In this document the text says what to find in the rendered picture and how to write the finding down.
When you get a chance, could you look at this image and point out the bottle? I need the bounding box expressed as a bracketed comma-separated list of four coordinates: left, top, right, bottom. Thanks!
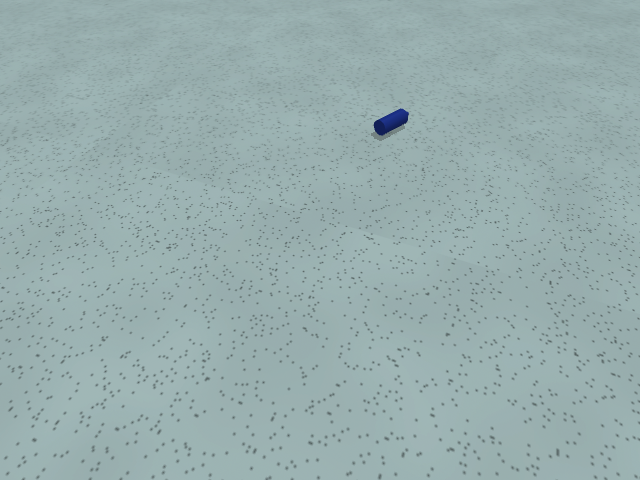
[374, 109, 409, 135]

